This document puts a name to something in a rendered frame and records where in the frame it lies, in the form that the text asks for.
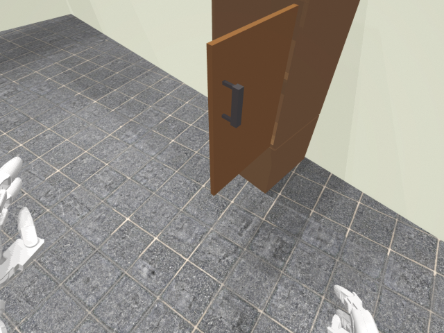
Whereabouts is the right robot hand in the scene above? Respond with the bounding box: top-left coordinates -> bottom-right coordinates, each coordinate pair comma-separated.
327,285 -> 379,333

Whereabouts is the handle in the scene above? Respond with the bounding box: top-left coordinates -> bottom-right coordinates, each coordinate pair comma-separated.
222,80 -> 244,128

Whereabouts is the cupboard door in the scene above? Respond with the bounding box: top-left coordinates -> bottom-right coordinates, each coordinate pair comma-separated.
207,4 -> 299,196

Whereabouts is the left robot hand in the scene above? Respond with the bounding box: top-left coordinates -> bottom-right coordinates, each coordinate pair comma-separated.
0,157 -> 44,288

